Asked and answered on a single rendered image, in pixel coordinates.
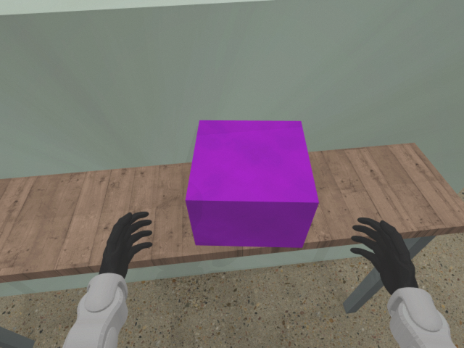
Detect right robot hand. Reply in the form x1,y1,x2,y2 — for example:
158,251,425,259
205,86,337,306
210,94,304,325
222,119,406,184
350,217,418,295

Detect robot left forearm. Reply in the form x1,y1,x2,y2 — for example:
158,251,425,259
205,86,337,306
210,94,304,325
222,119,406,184
62,273,128,348

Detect carton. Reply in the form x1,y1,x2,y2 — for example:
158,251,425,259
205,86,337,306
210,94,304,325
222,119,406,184
186,120,319,248

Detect table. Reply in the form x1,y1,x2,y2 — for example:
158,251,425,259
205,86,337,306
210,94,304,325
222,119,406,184
0,143,464,348

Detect robot right forearm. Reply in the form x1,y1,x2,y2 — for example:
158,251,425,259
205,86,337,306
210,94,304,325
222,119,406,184
387,287,457,348

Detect left robot hand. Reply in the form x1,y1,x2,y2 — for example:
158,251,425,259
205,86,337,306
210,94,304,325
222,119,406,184
99,212,152,279

